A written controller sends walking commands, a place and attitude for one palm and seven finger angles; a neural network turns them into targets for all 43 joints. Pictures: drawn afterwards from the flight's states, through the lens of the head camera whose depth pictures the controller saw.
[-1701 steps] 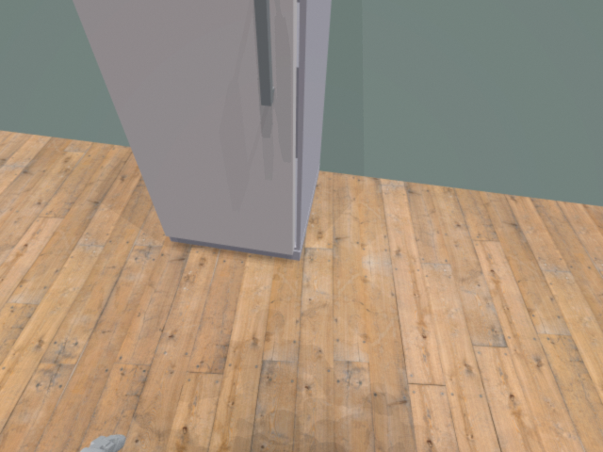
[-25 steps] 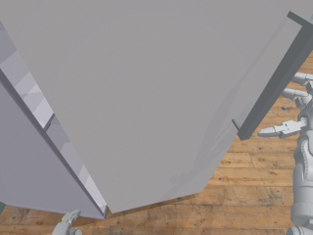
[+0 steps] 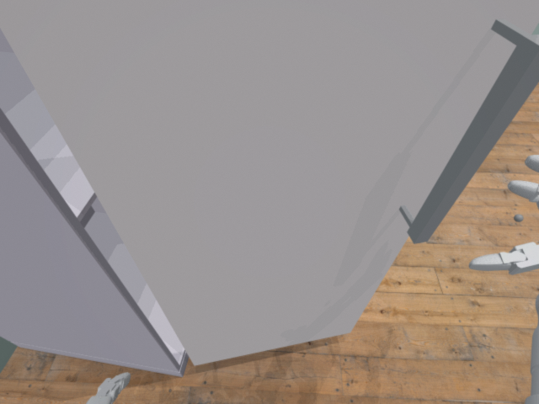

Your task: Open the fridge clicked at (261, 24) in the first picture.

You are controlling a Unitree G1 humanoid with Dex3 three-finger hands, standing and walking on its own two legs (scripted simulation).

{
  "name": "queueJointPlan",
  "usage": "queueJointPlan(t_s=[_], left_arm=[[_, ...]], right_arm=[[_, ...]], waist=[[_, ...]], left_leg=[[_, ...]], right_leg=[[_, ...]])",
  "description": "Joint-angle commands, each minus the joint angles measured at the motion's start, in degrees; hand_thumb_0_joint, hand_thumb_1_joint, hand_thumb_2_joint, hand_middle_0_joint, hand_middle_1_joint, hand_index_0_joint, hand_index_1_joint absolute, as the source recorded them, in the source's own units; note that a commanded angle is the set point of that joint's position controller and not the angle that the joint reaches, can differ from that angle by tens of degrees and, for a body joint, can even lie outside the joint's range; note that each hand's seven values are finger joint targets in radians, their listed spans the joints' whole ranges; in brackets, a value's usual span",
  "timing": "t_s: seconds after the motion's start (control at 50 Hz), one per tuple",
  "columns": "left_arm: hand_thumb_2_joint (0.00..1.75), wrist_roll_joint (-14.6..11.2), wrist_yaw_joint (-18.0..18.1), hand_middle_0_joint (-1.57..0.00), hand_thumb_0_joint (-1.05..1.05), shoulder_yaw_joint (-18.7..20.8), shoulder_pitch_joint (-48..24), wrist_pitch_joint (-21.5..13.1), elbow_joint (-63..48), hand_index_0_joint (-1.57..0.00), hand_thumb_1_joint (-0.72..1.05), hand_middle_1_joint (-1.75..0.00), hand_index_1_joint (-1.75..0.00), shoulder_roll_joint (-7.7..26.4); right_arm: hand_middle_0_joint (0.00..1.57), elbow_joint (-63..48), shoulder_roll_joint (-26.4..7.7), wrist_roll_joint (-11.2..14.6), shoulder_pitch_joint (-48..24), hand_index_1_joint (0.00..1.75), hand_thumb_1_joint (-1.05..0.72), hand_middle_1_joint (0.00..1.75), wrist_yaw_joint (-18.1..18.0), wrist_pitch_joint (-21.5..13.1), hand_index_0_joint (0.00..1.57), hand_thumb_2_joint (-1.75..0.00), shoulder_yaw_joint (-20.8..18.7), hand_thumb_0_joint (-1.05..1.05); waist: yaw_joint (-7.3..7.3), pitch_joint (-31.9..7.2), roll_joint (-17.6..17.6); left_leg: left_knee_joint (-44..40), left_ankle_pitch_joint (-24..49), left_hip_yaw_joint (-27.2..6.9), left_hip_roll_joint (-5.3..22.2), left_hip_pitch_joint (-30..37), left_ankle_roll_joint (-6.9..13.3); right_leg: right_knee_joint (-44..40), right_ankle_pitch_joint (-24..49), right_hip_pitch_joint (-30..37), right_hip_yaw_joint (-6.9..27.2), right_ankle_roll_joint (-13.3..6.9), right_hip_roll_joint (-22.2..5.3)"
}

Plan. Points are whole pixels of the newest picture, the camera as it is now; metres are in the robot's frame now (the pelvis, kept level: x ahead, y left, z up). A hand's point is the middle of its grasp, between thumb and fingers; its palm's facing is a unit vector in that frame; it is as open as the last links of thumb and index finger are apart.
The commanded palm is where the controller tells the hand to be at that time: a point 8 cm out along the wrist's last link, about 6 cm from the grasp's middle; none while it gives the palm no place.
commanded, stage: slip the hand off the handle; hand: right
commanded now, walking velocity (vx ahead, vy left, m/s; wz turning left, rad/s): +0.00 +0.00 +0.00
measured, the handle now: (451, 154) +0.42 -0.22 +0.18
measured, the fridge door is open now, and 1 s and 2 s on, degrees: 69 69 69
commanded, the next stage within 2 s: draw the hand back to the body in 0.34 s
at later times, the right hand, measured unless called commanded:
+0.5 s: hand out of the picture +0.26 -0.29 +0.16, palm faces +0.35 +0.93 -0.14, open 14.7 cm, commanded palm +0.22 -0.33 +0.16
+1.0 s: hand out of the picture +0.21 -0.28 +0.15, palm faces +0.10 +0.99 -0.11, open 14.5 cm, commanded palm +0.17 -0.32 +0.17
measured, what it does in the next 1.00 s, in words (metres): stands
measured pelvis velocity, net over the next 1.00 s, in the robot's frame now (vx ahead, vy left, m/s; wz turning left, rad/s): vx -0.02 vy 0.00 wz -0.03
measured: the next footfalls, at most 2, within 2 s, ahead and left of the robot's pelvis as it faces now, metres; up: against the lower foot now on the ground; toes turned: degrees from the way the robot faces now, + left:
none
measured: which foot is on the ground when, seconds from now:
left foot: down 0.00-1.00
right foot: down 0.00-1.00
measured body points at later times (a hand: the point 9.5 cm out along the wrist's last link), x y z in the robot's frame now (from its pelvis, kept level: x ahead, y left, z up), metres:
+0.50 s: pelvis +0.00 +0.01 +0.00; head +0.00 +0.02 +0.45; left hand +0.20 +0.24 -0.08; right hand +0.23 -0.34 +0.17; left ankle +0.01 +0.12 -0.73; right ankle +0.01 -0.11 -0.73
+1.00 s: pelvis -0.02 +0.00 +0.01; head -0.05 +0.01 +0.46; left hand +0.18 +0.24 -0.05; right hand +0.20 -0.33 +0.16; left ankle +0.01 +0.12 -0.73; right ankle +0.01 -0.11 -0.73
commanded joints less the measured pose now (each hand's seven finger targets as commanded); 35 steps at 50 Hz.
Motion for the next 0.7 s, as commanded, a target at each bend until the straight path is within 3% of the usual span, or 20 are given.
queueJointPlan(t_s=[0.0,0.02,0.14,0.18,0.26,0.32,0.34,0.38,0.44,0.46,0.5,0.54,0.56,0.62,0.66,0.68], left_arm=[[0.90,-0.19,0.70,-0.20,0.00,1.98,-5.26,-3.94,-8.51,-0.20,0.90,-0.30,-0.30,7.77],[0.90,-0.20,0.95,-0.20,0.00,2.02,-5.41,-4.13,-8.20,-0.20,0.90,-0.30,-0.30,8.00],[0.90,-0.34,1.82,-0.20,0.00,1.11,-7.98,-5.37,-8.23,-0.20,0.90,-0.30,-0.30,7.61],[0.90,-0.26,2.05,-0.20,0.00,1.05,-8.27,-5.56,-8.03,-0.20,0.90,-0.30,-0.30,7.65],[0.90,0.01,2.15,-0.20,0.00,0.72,-9.48,-6.11,-8.79,-0.20,0.90,-0.30,-0.30,7.34],[0.90,-0.11,2.10,-0.20,0.00,0.61,-9.94,-6.55,-8.96,-0.20,0.90,-0.30,-0.30,7.12],[0.90,-0.19,2.13,-0.20,0.00,0.47,-10.31,-6.69,-9.15,-0.20,0.90,-0.30,-0.30,6.96],[0.90,-0.16,2.50,-0.20,0.00,0.40,-10.23,-6.84,-8.23,-0.20,0.90,-0.30,-0.30,7.15],[0.90,-0.15,3.07,-0.20,0.00,0.12,-10.69,-7.17,-7.88,-0.20,0.90,-0.30,-0.30,7.14],[0.90,-1.45,3.44,-0.20,0.00,0.11,-11.15,-6.96,-7.78,-0.20,0.90,-0.30,-0.30,8.54],[0.90,-2.31,4.47,-0.20,0.00,-0.08,-12.64,-7.26,-9.62,-0.20,0.90,-0.30,-0.30,8.41],[0.90,-2.48,4.99,-0.20,0.00,-0.72,-13.57,-7.74,-10.56,-0.20,0.90,-0.30,-0.30,8.52],[0.90,-2.47,4.85,-0.20,0.00,-0.85,-13.98,-8.01,-10.97,-0.20,0.90,-0.30,-0.30,8.66],[0.90,-2.58,3.68,-0.20,0.00,-1.43,-13.28,-8.27,-11.70,-0.20,0.90,-0.30,-0.30,8.79],[0.90,-2.43,2.72,-0.20,0.00,-0.87,-13.18,-8.45,-12.67,-0.20,0.90,-0.30,-0.30,9.21],[0.90,-2.70,2.27,-0.20,0.00,-0.90,-12.72,-8.39,-13.15,-0.20,0.90,-0.30,-0.30,8.94]], right_arm=[[0.25,-18.34,-14.40,1.77,-14.36,1.15,0.55,1.15,-0.49,-3.26,0.25,-0.20,-2.08,0.00],[0.25,-18.14,-15.39,1.89,-14.09,1.15,0.55,1.15,-0.54,-2.99,0.25,-0.20,-3.05,0.00],[0.25,-20.82,-12.20,2.85,-12.18,1.15,0.55,1.15,0.68,-1.14,0.25,-0.20,-0.33,0.00],[0.25,-20.83,-13.73,3.02,-10.03,1.15,0.55,1.15,0.75,-0.70,0.25,-0.20,-2.39,0.00],[0.25,-25.02,-14.02,3.79,-5.66,1.15,0.55,1.15,1.56,-0.43,0.25,-0.20,-3.42,0.00],[0.25,-26.70,-12.78,4.98,-2.20,1.15,0.55,1.15,2.51,-0.30,0.25,-0.20,-3.40,0.00],[0.25,-27.58,-12.39,5.15,-1.75,1.15,0.55,1.15,2.68,-0.09,0.25,-0.20,-3.09,0.00],[0.25,-26.93,-13.64,5.36,-4.50,1.15,0.55,1.15,2.70,0.38,0.25,-0.20,-4.07,0.00],[0.25,-25.65,-12.89,5.69,-5.97,1.15,0.55,1.15,3.36,0.69,0.25,-0.20,-3.25,0.00],[0.25,-19.67,-13.78,6.99,-2.41,1.15,0.55,1.15,8.74,6.59,0.25,-0.20,-0.32,0.00],[0.25,-26.10,-19.10,9.05,-8.70,1.15,0.55,1.15,13.47,11.60,0.25,-0.20,-3.20,0.00],[0.25,-25.55,-20.90,10.85,-7.59,1.15,0.55,1.15,17.02,15.21,0.25,-0.20,-4.83,0.00],[0.25,-26.03,-21.67,11.80,-6.57,1.15,0.55,1.15,18.69,16.15,0.25,-0.20,-5.62,0.00],[0.25,-23.17,-22.17,15.09,-2.87,1.15,0.55,1.15,23.58,16.22,0.25,-0.20,-7.12,0.00],[0.25,-21.63,-24.52,15.89,1.14,1.15,0.55,1.15,24.41,16.17,0.25,-0.20,-11.03,0.00],[0.25,-20.67,-23.45,16.02,2.53,1.15,0.55,1.15,24.38,16.62,0.25,-0.20,-10.70,0.00]], waist=[[-1.56,-12.95,-4.99],[-1.48,-12.22,-4.04],[-1.48,-10.29,-4.06],[-2.01,-10.53,-2.44],[-3.01,-11.74,-4.27],[-3.25,-11.44,-2.50],[-3.25,-10.73,-3.82],[-2.42,-9.54,-3.36],[-2.08,-8.14,-2.24],[-1.43,-10.58,-3.41],[-2.12,-11.46,-4.76],[-2.53,-11.01,-3.35],[-2.77,-11.35,-4.28],[-2.53,-7.57,-0.33],[-3.93,-8.55,0.13],[-3.74,-7.72,0.40]], left_leg=[[-3.66,10.25,0.43,-2.20,4.38,1.67],[-3.94,8.88,0.54,-2.33,4.03,1.66],[-5.03,7.18,0.58,-1.86,3.78,1.64],[-5.02,8.19,0.47,-1.65,4.93,1.60],[-4.67,10.73,0.50,-1.63,6.59,1.74],[-4.54,12.10,0.60,-1.52,7.18,1.48],[-4.56,12.10,0.65,-1.52,6.94,1.54],[-5.02,12.08,0.29,-1.32,6.19,1.39],[-5.67,9.00,0.19,-1.18,5.28,1.26],[-6.61,10.63,-0.66,-0.59,9.23,1.37],[-7.65,12.71,-1.01,-0.14,11.21,1.05],[-8.24,14.06,-1.10,-0.06,12.61,0.82],[-8.51,15.72,-1.82,0.13,13.17,0.69],[-9.74,14.63,-3.48,0.53,12.08,-0.56],[-9.51,14.97,-5.17,1.29,12.92,-1.29],[-9.32,13.99,-4.81,1.55,12.25,-1.11]], right_leg=[[-5.99,14.92,8.31,4.10,0.40,1.02],[-6.29,13.58,7.96,4.35,0.46,0.91],[-6.83,11.28,8.78,4.58,0.45,1.20],[-6.75,11.81,8.63,4.45,0.36,1.28],[-6.32,14.56,9.91,4.16,0.58,1.41],[-6.20,15.17,9.81,3.97,0.53,1.54],[-6.28,15.28,9.83,3.89,0.66,1.52],[-5.94,14.63,9.43,3.71,0.51,1.49],[-6.23,11.74,8.51,3.94,0.31,1.75],[-7.09,11.51,10.45,3.28,-0.44,1.47],[-7.53,13.18,11.93,3.55,-1.03,1.81],[-7.69,14.90,12.45,4.20,-1.24,2.15],[-7.17,16.29,13.09,4.24,-1.27,2.22],[-7.05,14.73,10.64,5.11,-1.00,2.39],[-6.12,14.54,9.56,5.09,-0.82,2.31],[-6.34,13.76,8.72,4.92,-0.63,2.18]])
